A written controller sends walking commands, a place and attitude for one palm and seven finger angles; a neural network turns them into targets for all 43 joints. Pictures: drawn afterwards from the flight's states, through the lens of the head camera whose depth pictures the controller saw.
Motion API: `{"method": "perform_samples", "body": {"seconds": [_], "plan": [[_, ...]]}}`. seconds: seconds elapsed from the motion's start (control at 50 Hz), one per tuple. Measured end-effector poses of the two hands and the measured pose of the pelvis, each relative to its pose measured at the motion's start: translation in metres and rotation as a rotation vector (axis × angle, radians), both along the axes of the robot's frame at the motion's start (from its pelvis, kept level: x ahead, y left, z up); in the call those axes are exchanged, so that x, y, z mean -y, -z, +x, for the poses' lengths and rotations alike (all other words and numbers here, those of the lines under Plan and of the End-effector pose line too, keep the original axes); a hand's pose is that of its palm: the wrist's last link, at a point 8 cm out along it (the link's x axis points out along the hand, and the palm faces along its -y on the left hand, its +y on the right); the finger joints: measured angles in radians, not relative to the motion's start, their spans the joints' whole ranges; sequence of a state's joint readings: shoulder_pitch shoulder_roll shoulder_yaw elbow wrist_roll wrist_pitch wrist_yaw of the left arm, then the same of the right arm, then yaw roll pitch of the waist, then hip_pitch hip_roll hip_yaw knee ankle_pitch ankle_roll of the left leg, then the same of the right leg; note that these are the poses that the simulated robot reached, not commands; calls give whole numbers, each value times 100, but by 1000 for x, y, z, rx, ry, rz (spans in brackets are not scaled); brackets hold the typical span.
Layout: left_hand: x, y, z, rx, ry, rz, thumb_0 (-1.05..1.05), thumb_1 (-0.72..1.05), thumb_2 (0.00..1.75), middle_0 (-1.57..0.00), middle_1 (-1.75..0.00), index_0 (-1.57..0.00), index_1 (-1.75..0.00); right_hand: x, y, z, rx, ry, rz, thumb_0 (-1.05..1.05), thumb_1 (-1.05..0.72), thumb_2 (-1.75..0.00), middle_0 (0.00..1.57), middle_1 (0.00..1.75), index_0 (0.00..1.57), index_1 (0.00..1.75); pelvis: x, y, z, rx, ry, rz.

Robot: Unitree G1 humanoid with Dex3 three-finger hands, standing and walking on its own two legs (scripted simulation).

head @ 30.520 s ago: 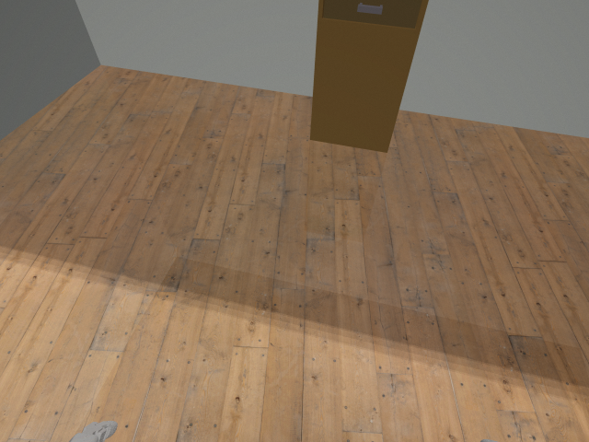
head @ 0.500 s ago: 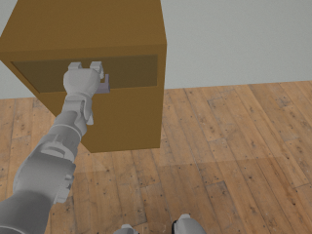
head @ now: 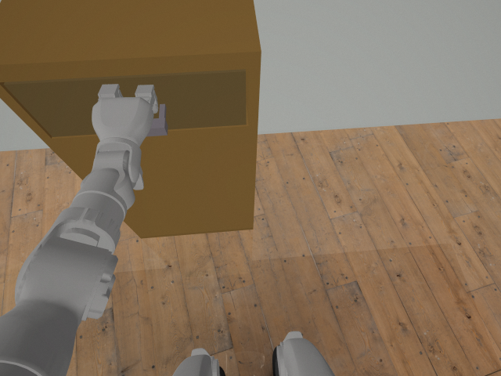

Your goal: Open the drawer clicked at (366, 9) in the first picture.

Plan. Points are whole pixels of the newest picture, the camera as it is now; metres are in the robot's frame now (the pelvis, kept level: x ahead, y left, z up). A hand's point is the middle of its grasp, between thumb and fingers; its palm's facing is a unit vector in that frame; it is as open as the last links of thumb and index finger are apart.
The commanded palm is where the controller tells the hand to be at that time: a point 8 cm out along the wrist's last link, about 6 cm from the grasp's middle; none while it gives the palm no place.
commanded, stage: lower the fingers behind the handle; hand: left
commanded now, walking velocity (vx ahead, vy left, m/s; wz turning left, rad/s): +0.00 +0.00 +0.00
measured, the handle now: (139, 119) +0.56 +0.17 +0.01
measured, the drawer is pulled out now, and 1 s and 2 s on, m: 0.00 0.00 0.00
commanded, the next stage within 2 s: lift the fingers back up to retry in 0.32 s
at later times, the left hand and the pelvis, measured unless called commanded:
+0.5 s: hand (133, 142) +0.50 +0.17 +0.02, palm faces -0.03 +0.03 -1.00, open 13.9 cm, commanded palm +0.48 +0.17 +0.06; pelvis -0.01 +0.00 +0.00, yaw +0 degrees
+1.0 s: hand (121, 125) +0.50 +0.18 +0.06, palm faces -0.03 -0.01 -1.00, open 13.9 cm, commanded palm +0.48 +0.17 +0.12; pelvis +0.03 +0.01 +0.03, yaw +0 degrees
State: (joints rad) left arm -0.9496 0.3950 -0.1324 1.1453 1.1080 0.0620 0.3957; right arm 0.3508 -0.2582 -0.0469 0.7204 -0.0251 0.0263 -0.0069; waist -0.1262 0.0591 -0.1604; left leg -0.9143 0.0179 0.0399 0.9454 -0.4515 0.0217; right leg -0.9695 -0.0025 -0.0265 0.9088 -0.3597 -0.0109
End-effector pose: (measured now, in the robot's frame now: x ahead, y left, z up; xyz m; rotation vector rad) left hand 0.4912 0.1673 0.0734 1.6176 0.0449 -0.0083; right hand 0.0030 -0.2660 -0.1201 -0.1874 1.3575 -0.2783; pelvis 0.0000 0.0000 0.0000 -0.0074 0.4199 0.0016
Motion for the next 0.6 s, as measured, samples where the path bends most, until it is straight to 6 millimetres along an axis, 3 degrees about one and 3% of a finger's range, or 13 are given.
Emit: {"method": "perform_samples", "body": {"seconds": [0.6], "plan": [[-2, 0, -5, -7, 9, -34, 0, -49, 30, -22, -124, -31, -120, -2, -2, -5, -3, 18, 0, 1, -90, -90, 20, 30, 20, 30, -1, -3, -3, 12, 6, -1]]}}
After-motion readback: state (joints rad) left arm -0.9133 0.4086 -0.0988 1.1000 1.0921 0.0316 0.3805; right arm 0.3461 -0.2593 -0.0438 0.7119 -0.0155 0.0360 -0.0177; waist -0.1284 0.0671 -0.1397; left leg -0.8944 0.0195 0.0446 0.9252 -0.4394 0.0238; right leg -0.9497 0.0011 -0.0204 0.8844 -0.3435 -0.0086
